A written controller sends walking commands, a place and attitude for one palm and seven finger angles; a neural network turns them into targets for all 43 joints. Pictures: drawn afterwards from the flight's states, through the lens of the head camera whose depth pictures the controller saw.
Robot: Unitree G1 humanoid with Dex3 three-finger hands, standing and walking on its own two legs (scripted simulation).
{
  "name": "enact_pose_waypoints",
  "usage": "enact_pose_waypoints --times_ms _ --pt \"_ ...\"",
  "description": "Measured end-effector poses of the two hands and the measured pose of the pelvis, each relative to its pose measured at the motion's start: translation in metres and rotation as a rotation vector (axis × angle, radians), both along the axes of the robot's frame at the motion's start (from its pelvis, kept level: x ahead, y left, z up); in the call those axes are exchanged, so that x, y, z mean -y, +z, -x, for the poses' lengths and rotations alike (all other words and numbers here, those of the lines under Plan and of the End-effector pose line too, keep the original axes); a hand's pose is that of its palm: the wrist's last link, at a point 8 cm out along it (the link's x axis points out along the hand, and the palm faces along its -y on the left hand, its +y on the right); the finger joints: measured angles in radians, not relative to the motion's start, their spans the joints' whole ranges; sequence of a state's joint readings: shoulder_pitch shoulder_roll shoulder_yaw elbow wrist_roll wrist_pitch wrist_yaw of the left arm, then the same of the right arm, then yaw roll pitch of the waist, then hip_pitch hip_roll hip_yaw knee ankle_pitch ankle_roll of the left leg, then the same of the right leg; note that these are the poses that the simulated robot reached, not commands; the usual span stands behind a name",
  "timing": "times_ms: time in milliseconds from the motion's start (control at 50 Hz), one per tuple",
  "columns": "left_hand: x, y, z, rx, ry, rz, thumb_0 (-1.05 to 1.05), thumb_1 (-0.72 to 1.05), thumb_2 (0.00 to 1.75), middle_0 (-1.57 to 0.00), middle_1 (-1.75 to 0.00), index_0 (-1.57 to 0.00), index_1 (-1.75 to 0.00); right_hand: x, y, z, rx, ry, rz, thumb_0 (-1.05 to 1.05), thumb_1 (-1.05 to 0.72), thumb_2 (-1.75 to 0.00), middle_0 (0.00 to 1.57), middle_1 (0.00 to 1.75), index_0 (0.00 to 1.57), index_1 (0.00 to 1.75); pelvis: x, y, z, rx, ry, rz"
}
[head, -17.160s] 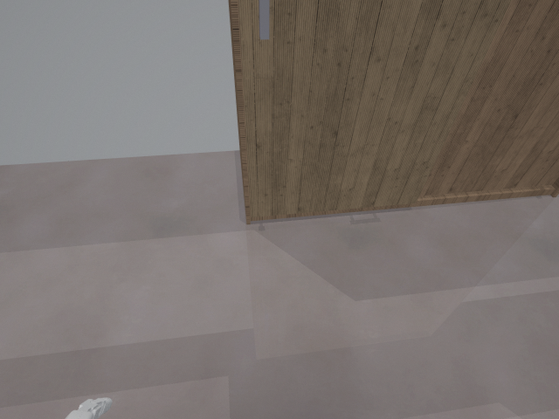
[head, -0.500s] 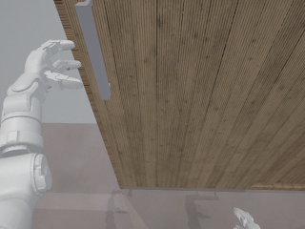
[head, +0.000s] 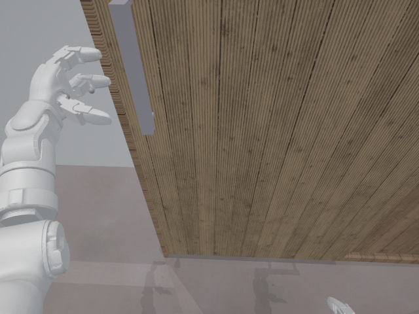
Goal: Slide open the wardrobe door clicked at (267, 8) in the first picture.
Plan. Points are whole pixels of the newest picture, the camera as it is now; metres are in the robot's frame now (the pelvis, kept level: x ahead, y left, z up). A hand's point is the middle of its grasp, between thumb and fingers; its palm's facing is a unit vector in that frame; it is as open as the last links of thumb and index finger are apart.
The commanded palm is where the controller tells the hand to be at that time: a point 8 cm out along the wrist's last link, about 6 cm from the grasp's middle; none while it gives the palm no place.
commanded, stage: move the hooked fingers beside the handle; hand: left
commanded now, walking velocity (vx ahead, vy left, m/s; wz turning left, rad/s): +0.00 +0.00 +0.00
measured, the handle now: (139, 73) +0.50 +0.16 +0.23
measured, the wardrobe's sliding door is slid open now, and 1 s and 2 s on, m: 0.00 0.00 0.00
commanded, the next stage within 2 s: feel for the door with the fingertips in 0.38 s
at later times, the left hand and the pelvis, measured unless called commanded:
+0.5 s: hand (83, 89) +0.43 +0.24 +0.23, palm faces +0.04 -1.00 -0.01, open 14.0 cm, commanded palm +0.41 +0.28 +0.23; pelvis +0.00 +0.00 +0.00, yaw +0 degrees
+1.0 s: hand (114, 88) +0.43 +0.18 +0.24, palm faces +0.01 -1.00 +0.02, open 14.0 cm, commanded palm +0.42 +0.24 +0.23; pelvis +0.00 +0.00 +0.00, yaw +0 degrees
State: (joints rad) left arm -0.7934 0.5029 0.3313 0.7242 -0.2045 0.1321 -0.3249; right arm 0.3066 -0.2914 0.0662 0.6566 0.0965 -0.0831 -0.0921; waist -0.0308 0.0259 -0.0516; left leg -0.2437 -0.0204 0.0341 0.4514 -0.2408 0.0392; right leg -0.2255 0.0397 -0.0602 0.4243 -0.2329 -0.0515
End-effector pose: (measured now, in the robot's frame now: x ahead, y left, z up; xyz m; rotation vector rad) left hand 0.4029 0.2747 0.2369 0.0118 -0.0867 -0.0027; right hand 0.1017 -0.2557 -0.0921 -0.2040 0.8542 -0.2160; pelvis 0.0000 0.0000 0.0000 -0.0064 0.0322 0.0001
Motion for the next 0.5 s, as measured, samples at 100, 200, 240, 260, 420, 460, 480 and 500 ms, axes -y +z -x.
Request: enact_pose_waypoints --times_ms 100,200,240,260,420,460,480,500 --pt "-0.001 0.008 -0.006 -0.030 0.018 0.012 -0.01 -0.50 0.30 -0.30 -1.20 -0.30 -1.20 -0.005 0.001 -0.006 0.022 0.001 -0.014 0.01 -0.91 -0.90 0.20 0.30 0.20 0.30 -0.002 0.000 0.000 -0.002 -0.002 0.000" --pt "-0.009 -0.003 -0.006 -0.106 0.041 -0.002 -0.01 -0.50 0.30 -0.30 -1.20 -0.30 -1.20 -0.008 -0.002 -0.006 0.018 -0.003 -0.026 0.01 -0.91 -0.90 0.20 0.30 0.20 0.30 -0.003 0.000 0.000 -0.012 -0.003 -0.001" --pt "-0.010 -0.007 -0.005 -0.101 0.039 -0.003 -0.01 -0.50 0.30 -0.30 -1.20 -0.30 -1.20 -0.008 -0.002 -0.005 0.008 0.001 -0.024 0.01 -0.91 -0.90 0.20 0.30 0.20 0.30 -0.003 0.000 0.000 -0.012 -0.003 -0.001" --pt "-0.010 -0.008 -0.004 -0.088 0.035 -0.005 -0.01 -0.50 0.30 -0.30 -1.20 -0.30 -1.20 -0.008 -0.002 -0.005 0.004 0.003 -0.021 0.01 -0.91 -0.90 0.20 0.30 0.20 0.30 -0.003 0.000 0.000 -0.011 -0.002 -0.001" --pt "-0.012 0.002 -0.005 -0.037 0.018 0.023 -0.01 -0.50 0.30 -0.30 -1.20 -0.30 -1.20 -0.006 0.001 -0.006 0.001 0.010 -0.001 0.01 -0.91 -0.90 0.20 0.30 0.20 0.30 -0.003 0.000 -0.002 -0.004 0.005 0.003" --pt "-0.015 0.000 -0.007 -0.065 0.030 0.021 -0.01 -0.50 0.30 -0.30 -1.20 -0.30 -1.20 -0.005 0.001 -0.007 0.004 0.003 0.000 0.01 -0.91 -0.90 0.20 0.30 0.20 0.30 -0.004 0.000 -0.002 -0.010 0.003 0.003" --pt "-0.017 -0.001 -0.008 -0.076 0.037 0.014 -0.01 -0.50 0.30 -0.30 -1.20 -0.30 -1.20 -0.005 0.001 -0.007 0.006 0.000 0.000 0.01 -0.91 -0.90 0.20 0.30 0.20 0.30 -0.004 0.000 -0.002 -0.012 0.002 0.003" --pt "-0.018 -0.002 -0.008 -0.083 0.042 0.004 -0.01 -0.50 0.30 -0.30 -1.20 -0.30 -1.20 -0.005 0.001 -0.007 0.008 -0.003 -0.001 0.01 -0.91 -0.90 0.20 0.30 0.20 0.30 -0.005 0.000 -0.002 -0.014 0.001 0.003"
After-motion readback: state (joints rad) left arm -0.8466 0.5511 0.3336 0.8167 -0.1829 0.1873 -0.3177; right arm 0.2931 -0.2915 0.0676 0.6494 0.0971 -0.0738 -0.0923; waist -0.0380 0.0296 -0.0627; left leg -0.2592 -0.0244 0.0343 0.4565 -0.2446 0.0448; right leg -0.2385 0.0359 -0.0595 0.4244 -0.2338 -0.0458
